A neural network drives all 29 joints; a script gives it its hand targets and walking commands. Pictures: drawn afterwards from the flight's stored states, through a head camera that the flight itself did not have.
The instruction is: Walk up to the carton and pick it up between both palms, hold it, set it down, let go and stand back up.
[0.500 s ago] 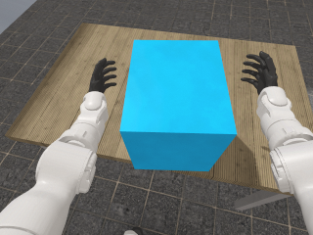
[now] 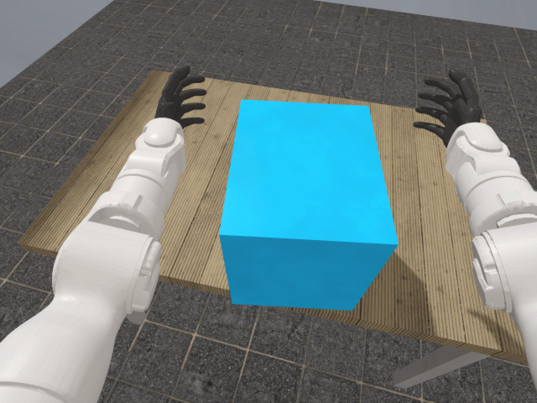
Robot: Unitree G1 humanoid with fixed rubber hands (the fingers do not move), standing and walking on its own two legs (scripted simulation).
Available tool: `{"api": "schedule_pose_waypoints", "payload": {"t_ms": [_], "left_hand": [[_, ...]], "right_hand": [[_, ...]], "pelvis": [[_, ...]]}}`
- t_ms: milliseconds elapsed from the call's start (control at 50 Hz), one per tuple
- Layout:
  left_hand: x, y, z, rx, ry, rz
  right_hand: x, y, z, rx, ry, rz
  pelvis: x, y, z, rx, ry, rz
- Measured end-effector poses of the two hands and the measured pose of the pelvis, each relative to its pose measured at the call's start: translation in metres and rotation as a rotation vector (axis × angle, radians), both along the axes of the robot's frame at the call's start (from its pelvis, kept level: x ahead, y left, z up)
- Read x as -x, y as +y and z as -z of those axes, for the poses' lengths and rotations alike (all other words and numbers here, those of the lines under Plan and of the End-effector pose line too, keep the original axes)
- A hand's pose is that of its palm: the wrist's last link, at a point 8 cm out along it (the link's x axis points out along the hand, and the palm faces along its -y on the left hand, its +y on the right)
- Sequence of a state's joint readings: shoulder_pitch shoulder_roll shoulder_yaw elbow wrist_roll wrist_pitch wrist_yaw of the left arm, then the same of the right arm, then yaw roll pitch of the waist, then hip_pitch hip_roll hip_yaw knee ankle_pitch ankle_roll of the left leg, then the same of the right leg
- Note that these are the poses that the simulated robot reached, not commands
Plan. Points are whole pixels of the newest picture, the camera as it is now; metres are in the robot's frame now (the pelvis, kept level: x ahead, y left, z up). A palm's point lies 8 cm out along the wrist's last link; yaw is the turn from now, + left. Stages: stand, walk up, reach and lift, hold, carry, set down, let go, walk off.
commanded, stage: set down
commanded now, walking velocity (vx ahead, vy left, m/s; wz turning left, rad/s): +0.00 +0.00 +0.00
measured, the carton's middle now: (298, 208) +0.45 -0.01 -0.01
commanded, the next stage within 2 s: none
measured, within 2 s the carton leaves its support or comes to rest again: neither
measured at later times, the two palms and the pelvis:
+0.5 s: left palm (161, 180) +0.41 +0.20 +0.10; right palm (443, 179) +0.43 -0.21 +0.12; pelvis +0.00 +0.00 +0.01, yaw +0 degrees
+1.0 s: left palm (163, 233) +0.34 +0.19 +0.06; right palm (445, 236) +0.36 -0.22 +0.07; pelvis +0.00 +0.00 +0.01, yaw +1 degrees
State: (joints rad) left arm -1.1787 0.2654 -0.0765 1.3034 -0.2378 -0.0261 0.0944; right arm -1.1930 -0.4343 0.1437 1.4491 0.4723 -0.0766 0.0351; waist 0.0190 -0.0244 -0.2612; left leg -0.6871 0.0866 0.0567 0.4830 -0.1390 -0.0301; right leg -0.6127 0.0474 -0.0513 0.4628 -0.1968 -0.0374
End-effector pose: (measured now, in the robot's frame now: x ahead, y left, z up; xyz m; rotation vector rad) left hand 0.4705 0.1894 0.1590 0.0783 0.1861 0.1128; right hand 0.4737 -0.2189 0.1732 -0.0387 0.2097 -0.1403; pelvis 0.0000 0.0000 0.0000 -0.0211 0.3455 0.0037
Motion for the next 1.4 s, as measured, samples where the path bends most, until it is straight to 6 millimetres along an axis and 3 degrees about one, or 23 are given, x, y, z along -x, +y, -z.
{"api": "schedule_pose_waypoints", "payload": {"t_ms": [120,220,340,460,520,660,760,1000,1260,1400], "left_hand": [[0.001,-0.007,-0.008,-0.004,0.022,0.009],[0.007,-0.001,-0.008,-0.009,0.049,-0.007],[0.026,0.008,0.012,-0.008,0.073,-0.001],[0.057,0.011,0.049,0.003,0.086,0.006],[0.068,0.011,0.056,0.009,0.066,0.002],[0.072,-0.005,0.05,0.007,0.03,0.023],[0.077,-0.016,0.061,0.032,0.055,0.036],[0.126,0.004,0.103,0.014,0.064,-0.014],[0.151,-0.007,0.133,0.042,0.057,0.006],[0.178,-0.001,0.152,0.03,0.076,-0.012]], "right_hand": [[0.006,-0.02,-0.018,-0.003,-0.01,0.017],[0.009,-0.024,-0.015,0.002,0.014,-0.017],[0.018,-0.011,0.011,0.014,0.046,-0.066],[0.041,0.007,0.048,0.0,0.049,-0.092],[0.051,0.011,0.057,-0.01,0.03,-0.093],[0.068,0.001,0.059,-0.001,0.039,-0.069],[0.08,-0.009,0.065,0.013,0.055,-0.047],[0.112,0.002,0.107,-0.014,0.055,-0.078],[0.152,-0.013,0.138,-0.009,0.075,-0.039],[0.177,-0.011,0.159,-0.015,0.076,-0.044]], "pelvis": [[-0.003,0.002,-0.005,-0.002,-0.057,0.013],[-0.002,0.002,-0.008,-0.008,-0.095,0.026],[-0.001,-0.001,-0.011,-0.012,-0.129,0.019],[0.001,-0.001,-0.013,-0.013,-0.163,0.001],[0.004,-0.001,-0.012,-0.012,-0.173,-0.005],[0.009,0.001,-0.011,-0.012,-0.183,-0.004],[0.005,0.0,-0.011,-0.016,-0.209,0.005],[-0.003,-0.002,-0.014,-0.023,-0.284,-0.005],[-0.012,-0.003,-0.014,-0.026,-0.292,-0.009],[-0.017,-0.002,-0.014,-0.029,-0.314,-0.005]]}}
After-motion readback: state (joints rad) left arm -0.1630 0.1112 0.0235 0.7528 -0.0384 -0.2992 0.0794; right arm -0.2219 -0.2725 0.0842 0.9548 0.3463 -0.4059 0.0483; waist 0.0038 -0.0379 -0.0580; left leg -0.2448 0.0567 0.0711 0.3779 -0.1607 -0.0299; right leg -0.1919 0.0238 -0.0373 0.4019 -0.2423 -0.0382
